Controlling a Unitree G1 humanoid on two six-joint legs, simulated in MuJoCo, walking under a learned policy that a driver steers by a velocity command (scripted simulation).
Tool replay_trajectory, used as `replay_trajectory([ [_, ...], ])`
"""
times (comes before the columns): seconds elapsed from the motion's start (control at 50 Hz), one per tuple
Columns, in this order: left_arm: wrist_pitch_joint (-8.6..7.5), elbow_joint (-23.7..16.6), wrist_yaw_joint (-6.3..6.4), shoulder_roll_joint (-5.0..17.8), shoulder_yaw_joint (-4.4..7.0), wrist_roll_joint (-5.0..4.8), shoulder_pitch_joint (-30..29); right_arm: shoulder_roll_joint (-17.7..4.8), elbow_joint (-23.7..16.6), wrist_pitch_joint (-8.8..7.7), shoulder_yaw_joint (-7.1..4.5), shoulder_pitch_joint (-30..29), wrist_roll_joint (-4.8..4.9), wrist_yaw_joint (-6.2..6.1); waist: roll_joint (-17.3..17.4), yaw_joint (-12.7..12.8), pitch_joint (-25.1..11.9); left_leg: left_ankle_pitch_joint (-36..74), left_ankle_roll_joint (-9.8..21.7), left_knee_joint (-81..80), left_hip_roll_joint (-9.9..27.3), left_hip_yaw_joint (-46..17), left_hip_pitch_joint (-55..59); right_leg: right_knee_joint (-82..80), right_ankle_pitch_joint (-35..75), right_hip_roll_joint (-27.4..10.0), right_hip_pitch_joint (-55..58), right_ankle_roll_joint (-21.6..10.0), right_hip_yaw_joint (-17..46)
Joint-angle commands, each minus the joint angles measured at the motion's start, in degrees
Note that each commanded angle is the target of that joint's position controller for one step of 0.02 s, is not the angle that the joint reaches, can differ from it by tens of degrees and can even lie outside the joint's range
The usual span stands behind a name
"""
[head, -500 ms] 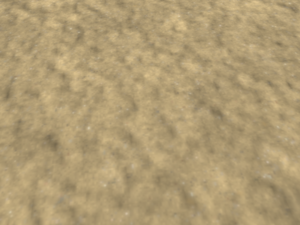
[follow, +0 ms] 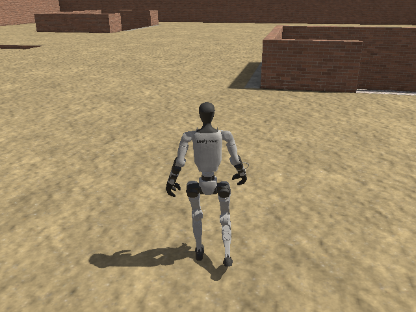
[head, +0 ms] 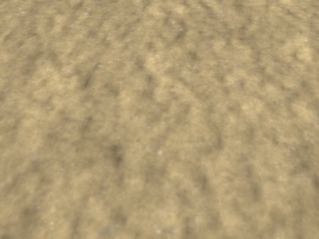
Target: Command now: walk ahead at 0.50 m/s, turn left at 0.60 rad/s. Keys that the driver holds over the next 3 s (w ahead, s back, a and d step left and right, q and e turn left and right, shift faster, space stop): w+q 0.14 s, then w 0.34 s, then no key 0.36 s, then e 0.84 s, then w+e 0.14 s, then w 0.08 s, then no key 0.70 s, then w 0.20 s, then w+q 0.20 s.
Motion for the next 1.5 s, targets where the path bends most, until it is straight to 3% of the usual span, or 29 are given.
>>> replay_trajectory([
  [0.02, -2.82, -6.7, 0.23, 7.7, 1.48, 1.31, -3.6, -7.3, -2.5, -1.44, -2.2, 5.4, -0.51, -0.57, 1.6, -2.4, -8.6, 5.9, 11.7, -18.9, 15.4, -26.1, 24.3, -0.4, 6.6, -3.4, -23.5, -0.4, 4.9],
  [0.1, -0.66, -6.6, 0.14, 5.4, 1.11, 2.26, -3.2, -7.5, -2.0, -1.78, -2.05, 4.5, -0.75, -1.79, 2.5, -0.2, -6.6, 16.7, 12.1, -21.5, 12.5, -19.5, 13.6, -8.9, 11.4, -3.1, -18.1, 2.7, 3.2],
  [0.2, -0.82, -8.6, -0.71, 2.0, -0.54, 1.77, -13.5, -8.2, 0.8, -1.34, -2.1, 8.3, -0.33, -2.99, 4.4, -4.5, -4.3, 9.6, 7.9, -21.2, 8.7, -13.7, 9.8, -30.6, 30.7, 0.4, -13.0, 3.8, 1.9],
  [0.3, -1.69, -10.1, -1.85, 4.6, 0.19, 0.96, -17.2, -8.0, 4.2, -1.26, -1.93, 12.7, -0.05, -2.81, 5.5, -6.0, -2.6, 6.0, 6.8, -17.2, 13.3, -18.9, 17.4, -37.9, 29.3, 1.0, -12.5, 0.7, 3.2],
  [0.36, -2.07, -9.0, -1.79, 6.1, 1.18, 1.12, -11.6, -8.0, 4.8, -0.59, -1.98, 11.7, -0.26, -2.8, 7.2, -2.5, -3.5, 16.1, 4.9, -11.3, 13.7, -19.9, 20.7, -40.9, 22.7, 2.4, -6.1, -2.6, 1.0],
  [0.38, -2.3, -7.5, -1.49, 7.8, 2.12, 1.55, -5.5, -6.3, 4.6, -0.51, -1.36, 11.5, -0.53, -2.71, 5.9, 0.4, -7.9, 22.0, 3.4, -3.2, 10.4, -17.5, 19.7, -41.2, 23.9, 1.7, 3.2, -4.6, 1.2],
  [0.4, -2.44, -6.6, -1.29, 11.1, 2.92, 2.29, 3.4, -3.9, 3.6, -0.56, -0.25, 13.2, -1.45, -2.79, -0.5, 3.1, -17.0, 13.1, 1.0, 13.0, 6.4, -13.9, 11.3, -38.8, 25.5, -7.5, 19.3, -9.0, 11.2],
  [0.42, -1.67, -3.9, -1.69, 14.7, 4.21, 1.92, 9.1, -0.3, 3.6, -1.32, 0.82, 21.1, 0.15, -2.73, -18.4, 1.1, -23.6, -16.9, -3.8, 32.6, -2.3, -8.1, -9.1, -45.9, 10.5, -18.3, 36.8, -18.5, 37.7],
  [0.44, -1.53, -3.7, -2.08, 9.3, 2.87, 0.05, 9.8, -5.3, 4.2, -1.68, 0.08, 18.1, 0.68, -2.81, -12.8, 3.2, -20.0, -21.3, -3.9, 39.0, 0.1, -12.0, -17.2, -51.3, -4.6, -18.8, 36.0, -17.5, 44.8],
  [0.46, -1.27, -4.3, -1.79, 6.6, 2.02, 0.19, 6.1, -8.0, 2.9, -1.8, -0.71, 10.6, 0.88, -2.76, -7.2, 4.0, -11.8, -16.2, -3.5, 40.0, 2.8, -10.9, -20.0, -52.2, -4.5, -16.8, 29.0, -14.9, 36.8],
  [0.5, -0.72, -5.1, -1.52, 4.8, 1.05, 1.64, 0.2, -6.6, 1.3, -2.12, -0.55, 4.5, -0.74, -2.79, -2.5, 1.6, -4.1, -9.3, -3.9, 34.5, 6.8, -7.5, -17.2, -53.7, 12.4, -12.5, 15.8, -13.8, 25.3],
  [0.56, -1.2, -4.3, -1.33, 3.1, 0.22, 1.97, -1.6, -3.4, 2.6, -1.55, -0.27, 8.1, -1.13, -2.77, -5.0, -2.1, -6.0, -9.1, -5.9, 27.1, 7.9, -5.6, -8.4, -52.9, 45.8, -9.1, 10.0, -13.3, 13.8],
  [0.62, -0.74, -2.7, -0.68, 5.7, 0.81, 1.5, -2.1, -0.7, 2.4, -0.98, 0.84, 6.1, -1.63, -3.04, -5.0, -2.4, -7.6, -3.7, -7.6, 15.7, 7.4, -3.5, -5.0, -52.7, 58.3, -8.0, 8.4, -13.6, 7.0],
  [0.74, 1.45, 0.5, 0.08, 6.7, 0.84, 0.77, 0.9, -1.7, 1.7, -0.84, 0.69, -1.6, -1.34, -2.26, -5.1, 0.7, -8.2, 10.2, -6.6, -0.2, 5.3, -3.0, 2.0, -51.2, 50.3, -7.2, 10.0, -11.4, 4.3],
  [0.82, 2.17, 1.8, 0.21, 5.5, 0.35, 0.21, 0.4, -3.9, 2.9, -1.36, -0.38, 0.9, -2.34, -2.23, -3.0, -1.9, -8.4, 18.9, -2.7, -12.3, 4.9, -3.1, 12.2, -43.0, 41.3, -5.1, 9.5, -7.6, 5.4],
  [0.84, 1.64, 1.6, 0.2, 3.9, -0.28, 1.6, 1.8, -7.3, 2.9, -1.37, -1.06, 3.0, -2.94, -2.81, 1.0, -1.7, -11.9, 39.5, -0.3, -10.0, 10.9, -8.6, 20.6, -37.7, 34.1, -2.0, 5.9, -4.8, 3.5],
  [0.86, 1.22, 2.8, -0.13, -0.2, -1.62, 2.3, 9.7, -7.3, 2.8, -0.71, -0.82, 2.8, -3.62, -3.27, 9.2, 1.8, -17.7, 51.0, 7.2, -6.0, 19.8, -16.6, 32.7, -31.7, 14.3, 1.4, -2.8, -1.4, 2.2],
  [0.88, 1.9, 3.5, 0.01, 0.3, -1.93, 1.68, 8.2, -1.9, 3.1, 0.12, 0.35, 3.1, -2.95, -3.25, 10.1, -0.8, -19.7, 45.6, 10.2, -7.4, 22.4, -19.5, 31.2, -28.5, -2.5, 1.8, -3.4, 0.3, 2.7],
  [0.9, 2.91, 2.4, 0.13, 2.3, -1.37, 0.94, 4.4, -0.4, 3.5, 0.47, 0.99, 1.9, -2.45, -3.03, 9.7, -1.3, -16.5, 36.8, 9.4, -9.3, 21.4, -19.8, 28.2, -27.0, -7.9, 1.5, -5.6, 1.1, 3.4],
  [0.98, 7.28, 0.9, 1.94, 6.7, 0.99, 0.49, 1.4, -7.4, 3.8, 0.97, -1.19, -2.8, -2.52, -3.9, 9.3, -0.9, -10.0, 17.0, 8.6, -17.2, 22.4, -17.6, 15.0, -11.8, -7.4, 1.0, -7.7, 3.4, 2.7],
  [1.1, 8.55, -0.4, 2.23, 2.5, 1.21, 0.53, 0.7, -5.1, 5.6, 1.47, -1.23, -8.0, -2.15, -4.97, 8.5, 0.0, -8.7, 9.1, 7.5, -19.0, 19.0, -4.8, 8.6, -15.0, 0.9, -0.4, -4.3, 2.9, -0.6],
  [1.2, 8.15, -0.6, 0.09, 4.1, 2.12, 0.85, 4.4, -6.6, 7.5, 2.8, -1.82, -8.3, -0.12, -5.2, 7.1, 2.3, -10.4, 6.4, 3.5, -12.0, 19.5, -1.0, 10.1, -34.0, 11.7, 2.0, 5.4, -1.6, -4.5],
  [1.22, 8.11, -0.5, -0.05, 5.5, 2.68, 1.47, 5.4, -4.8, 8.8, 3.15, -1.65, -5.9, 0.3, -5.11, 2.3, 2.1, -8.1, -1.1, -0.8, -5.0, 16.4, 2.4, 6.3, -40.7, 15.7, 1.5, 7.7, -4.0, -0.8],
  [1.24, 8.04, -2.2, 1.01, 12.2, 4.16, 1.6, 4.9, -1.6, 8.4, 3.42, -0.97, -3.5, -1.55, -4.72, -15.6, -0.6, -5.3, -16.4, -7.7, 12.0, 8.3, 9.0, -6.0, -48.5, 28.7, -12.3, 10.8, -10.2, 20.0],
  [1.26, 7.05, -4.0, 0.69, 15.5, 4.22, 3.5, 4.2, -3.0, 5.3, 3.13, -1.4, -11.0, -1.94, -5.17, -18.2, 2.3, -3.8, -27.5, -8.4, 22.8, 1.7, 0.6, -12.5, -53.2, 30.0, -18.9, 5.3, -19.4, 32.2],
  [1.28, 5.66, -4.6, 0.57, 13.6, 3.88, 4.37, 2.3, -4.4, 5.2, 3.05, -1.89, -12.2, -1.54, -5.37, -12.3, 1.8, -4.2, -24.3, -7.4, 28.7, 3.2, -3.8, -12.9, -53.9, 24.4, -16.7, 4.6, -18.8, 29.1],
  [1.32, 4.55, -5.5, 1.19, 10.2, 3.27, 1.85, -3.0, -5.5, 8.0, 3.24, -2.8, -8.3, -1.41, -5.93, -7.0, -1.2, -4.5, -14.8, -6.9, 29.2, 4.9, -5.3, -13.3, -51.9, 19.5, -11.3, 6.4, -12.4, 21.9],
  [1.38, 4.74, -6.0, 2.17, 7.4, 2.25, 0.84, -2.5, -4.8, 8.7, 2.73, -2.95, -7.2, -1.39, -5.83, -6.9, -1.5, -7.4, -9.0, -8.4, 29.7, 3.9, -5.4, -11.0, -50.2, 27.8, -8.8, 9.2, -11.7, 18.8],
  [1.5, 5.76, -6.7, 3.17, 9.1, 3.2, 0.56, -0.1, -3.4, 8.6, 1.68, -2.08, -9.3, -0.7, -5.14, -7.8, 0.4, -7.9, -7.5, -10.5, 14.0, 2.9, -6.4, -8.9, -48.8, 26.7, -7.7, 14.1, -12.6, 21.3],
])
